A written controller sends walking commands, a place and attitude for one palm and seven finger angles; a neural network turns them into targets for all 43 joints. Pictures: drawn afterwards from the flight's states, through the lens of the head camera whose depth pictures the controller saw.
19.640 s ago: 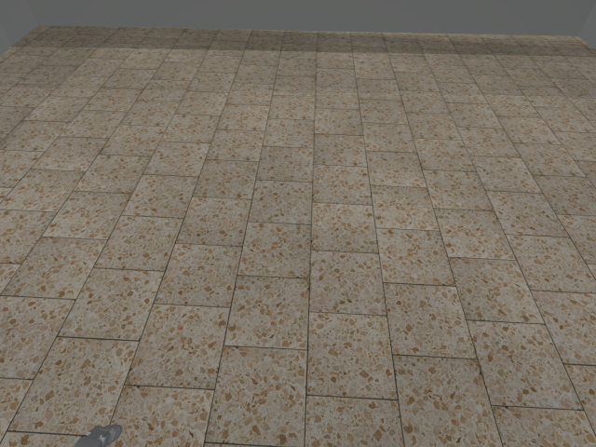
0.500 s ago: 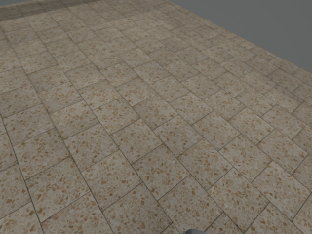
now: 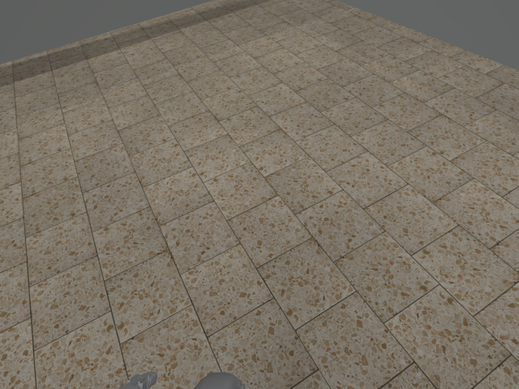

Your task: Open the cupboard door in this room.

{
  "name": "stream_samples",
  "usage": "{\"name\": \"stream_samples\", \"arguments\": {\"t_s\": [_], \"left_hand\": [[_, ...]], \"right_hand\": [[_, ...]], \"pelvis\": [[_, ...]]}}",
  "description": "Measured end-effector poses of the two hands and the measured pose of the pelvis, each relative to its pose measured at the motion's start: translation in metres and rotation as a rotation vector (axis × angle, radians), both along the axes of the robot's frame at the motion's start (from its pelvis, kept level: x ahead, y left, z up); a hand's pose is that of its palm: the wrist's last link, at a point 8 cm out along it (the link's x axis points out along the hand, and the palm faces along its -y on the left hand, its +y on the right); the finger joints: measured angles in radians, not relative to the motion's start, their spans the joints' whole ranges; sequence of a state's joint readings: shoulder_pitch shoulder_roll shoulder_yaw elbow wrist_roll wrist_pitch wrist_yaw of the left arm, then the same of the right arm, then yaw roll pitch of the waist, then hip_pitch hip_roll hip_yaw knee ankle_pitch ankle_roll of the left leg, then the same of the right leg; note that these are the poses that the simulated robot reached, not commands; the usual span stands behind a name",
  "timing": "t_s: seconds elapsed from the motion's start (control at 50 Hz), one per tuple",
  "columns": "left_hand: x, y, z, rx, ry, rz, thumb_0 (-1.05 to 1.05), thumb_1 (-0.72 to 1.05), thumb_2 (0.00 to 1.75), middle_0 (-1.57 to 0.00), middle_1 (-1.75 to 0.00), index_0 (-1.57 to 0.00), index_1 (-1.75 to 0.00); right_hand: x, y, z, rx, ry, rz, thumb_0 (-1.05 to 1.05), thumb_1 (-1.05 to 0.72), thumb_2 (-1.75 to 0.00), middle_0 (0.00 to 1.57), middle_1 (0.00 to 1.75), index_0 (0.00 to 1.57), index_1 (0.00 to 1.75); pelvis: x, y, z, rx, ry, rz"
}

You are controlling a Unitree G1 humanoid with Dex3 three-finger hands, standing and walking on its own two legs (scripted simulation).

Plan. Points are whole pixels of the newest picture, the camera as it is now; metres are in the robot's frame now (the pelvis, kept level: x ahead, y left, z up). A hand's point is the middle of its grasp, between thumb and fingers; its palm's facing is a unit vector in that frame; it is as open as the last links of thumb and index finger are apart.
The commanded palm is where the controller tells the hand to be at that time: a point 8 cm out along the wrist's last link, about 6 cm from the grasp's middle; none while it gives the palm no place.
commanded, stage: turn or walk to find it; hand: left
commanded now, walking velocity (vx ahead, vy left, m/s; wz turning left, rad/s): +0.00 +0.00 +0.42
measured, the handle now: out of the picture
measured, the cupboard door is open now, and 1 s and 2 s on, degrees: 0 0 0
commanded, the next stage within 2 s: stand and wait in 1.52 s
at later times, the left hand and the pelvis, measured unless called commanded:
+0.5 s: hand out of the picture -0.04 +0.27 -0.18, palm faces +0.28 -0.93 -0.25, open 7.4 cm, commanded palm none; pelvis -0.01 +0.06 +0.00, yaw +13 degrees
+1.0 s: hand out of the picture +0.00 +0.20 -0.14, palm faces +0.42 -0.86 -0.29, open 7.3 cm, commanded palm none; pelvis -0.01 -0.01 +0.00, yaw +26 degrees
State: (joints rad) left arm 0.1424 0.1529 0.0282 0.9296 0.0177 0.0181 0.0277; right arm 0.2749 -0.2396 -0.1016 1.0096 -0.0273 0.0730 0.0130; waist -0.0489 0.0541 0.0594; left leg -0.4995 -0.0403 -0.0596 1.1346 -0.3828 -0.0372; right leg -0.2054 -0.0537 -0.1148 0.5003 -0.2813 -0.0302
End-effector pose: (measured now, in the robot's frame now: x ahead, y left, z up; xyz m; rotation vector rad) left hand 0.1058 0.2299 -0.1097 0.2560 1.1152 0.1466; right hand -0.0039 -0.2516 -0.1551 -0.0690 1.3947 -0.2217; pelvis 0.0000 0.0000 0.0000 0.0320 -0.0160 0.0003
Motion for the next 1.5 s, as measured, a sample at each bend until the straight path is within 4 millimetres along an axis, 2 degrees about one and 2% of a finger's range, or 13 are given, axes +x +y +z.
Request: {"name": "stream_samples", "arguments": {"t_s": [0.18, 0.34, 0.42, 0.52, 0.62, 0.76, 0.84, 0.98, 1.12, 1.22, 1.36, 1.42, 1.5], "left_hand": [[-0.081, 0.017, -0.015, -0.023, 0.114, 0.159, 0.0, 0.9, 0.9, -0.21, -0.3, -0.21, -0.3], [-0.158, 0.063, -0.049, -0.058, 0.24, 0.311, 0.0, 0.9, 0.9, -0.21, -0.3, -0.21, -0.3], [-0.172, 0.079, -0.046, -0.058, 0.282, 0.349, 0.01, 0.91, 0.9, -0.2, -0.3, -0.2, -0.3], [-0.159, 0.09, -0.034, -0.059, 0.211, 0.364, 0.01, 0.91, 0.9, -0.2, -0.3, -0.2, -0.3], [-0.132, 0.09, -0.026, -0.043, 0.12, 0.36, 0.01, 0.91, 0.9, -0.2, -0.3, -0.2, -0.3], [-0.092, 0.068, -0.013, -0.009, 0.007, 0.346, 0.0, 0.91, 0.9, -0.2, -0.3, -0.2, -0.3], [-0.089, 0.047, -0.006, 0.022, -0.037, 0.349, 0.0, 0.91, 0.9, -0.2, -0.3, -0.2, -0.3], [-0.131, 0.016, 0.004, 0.018, 0.012, 0.455, 0.0, 0.91, 0.9, -0.21, -0.3, -0.21, -0.3], [-0.184, -0.005, -0.006, -0.022, 0.089, 0.567, 0.0, 0.9, 0.9, -0.21, -0.3, -0.21, -0.3], [-0.231, -0.013, -0.019, -0.062, 0.151, 0.651, 0.0, 0.9, 0.9, -0.21, -0.3, -0.21, -0.3], [-0.299, -0.005, -0.052, -0.124, 0.224, 0.767, 0.0, 0.91, 0.9, -0.21, -0.3, -0.21, -0.3], [-0.312, 0.001, -0.051, -0.137, 0.254, 0.787, 0.01, 0.91, 0.9, -0.2, -0.3, -0.2, -0.3], [-0.31, 0.014, -0.04, -0.134, 0.205, 0.808, 0.01, 0.91, 0.9, -0.2, -0.3, -0.2, -0.3]], "right_hand": [[0.05, 0.0, 0.009, -0.04, -0.022, 0.155, 0.01, -0.91, -0.9, 0.2, 0.3, 0.19, 0.3], [0.123, 0.051, 0.019, -0.092, -0.171, 0.329, 0.01, -0.91, -0.9, 0.19, 0.3, 0.19, 0.3], [0.139, 0.078, 0.034, -0.09, -0.227, 0.376, 0.0, -0.9, -0.9, 0.2, 0.3, 0.19, 0.3], [0.141, 0.096, 0.038, -0.07, -0.231, 0.41, 0.0, -0.9, -0.9, 0.2, 0.3, 0.2, 0.3], [0.13, 0.096, 0.031, -0.038, -0.202, 0.416, 0.0, -0.9, -0.9, 0.2, 0.3, 0.2, 0.3], [0.106, 0.066, 0.006, -0.001, -0.107, 0.403, 0.0, -0.9, -0.9, 0.2, 0.3, 0.2, 0.3], [0.101, 0.043, -0.01, 0.017, -0.057, 0.405, 0.01, -0.9, -0.9, 0.2, 0.3, 0.2, 0.3], [0.11, 0.02, -0.005, 0.016, -0.014, 0.469, 0.01, -0.9, -0.9, 0.2, 0.3, 0.2, 0.3], [0.128, 0.025, 0.003, -0.007, -0.002, 0.561, 0.01, -0.91, -0.9, 0.2, 0.3, 0.19, 0.3], [0.151, 0.052, 0.009, -0.023, -0.044, 0.653, 0.01, -0.91, -0.9, 0.19, 0.3, 0.19, 0.3], [0.18, 0.119, 0.021, -0.035, -0.208, 0.783, 0.01, -0.91, -0.9, 0.2, 0.3, 0.19, 0.3], [0.179, 0.139, 0.032, -0.028, -0.249, 0.811, 0.0, -0.91, -0.9, 0.2, 0.3, 0.19, 0.3], [0.172, 0.153, 0.039, -0.024, -0.245, 0.843, 0.0, -0.9, -0.9, 0.2, 0.3, 0.2, 0.3]], "pelvis": [[-0.005, 0.006, 0.0, 0.001, 0.014, 0.092], [-0.013, 0.04, -0.016, -0.027, 0.025, 0.173], [-0.014, 0.049, -0.008, -0.042, 0.015, 0.189], [-0.015, 0.055, 0.001, -0.056, 0.008, 0.228], [-0.015, 0.051, 0.001, -0.044, 0.005, 0.262], [-0.013, 0.027, -0.005, -0.02, 0.011, 0.32], [-0.011, 0.009, -0.011, -0.011, 0.004, 0.364], [-0.011, -0.007, 0.0, 0.017, -0.004, 0.443], [-0.014, -0.011, 0.001, 0.013, 0.005, 0.509], [-0.024, -0.005, -0.001, -0.004, 0.011, 0.557], [-0.046, 0.017, -0.016, -0.032, 0.001, 0.616], [-0.051, 0.024, -0.01, -0.041, -0.008, 0.627], [-0.056, 0.03, 0.0, -0.061, -0.012, 0.666]]}}
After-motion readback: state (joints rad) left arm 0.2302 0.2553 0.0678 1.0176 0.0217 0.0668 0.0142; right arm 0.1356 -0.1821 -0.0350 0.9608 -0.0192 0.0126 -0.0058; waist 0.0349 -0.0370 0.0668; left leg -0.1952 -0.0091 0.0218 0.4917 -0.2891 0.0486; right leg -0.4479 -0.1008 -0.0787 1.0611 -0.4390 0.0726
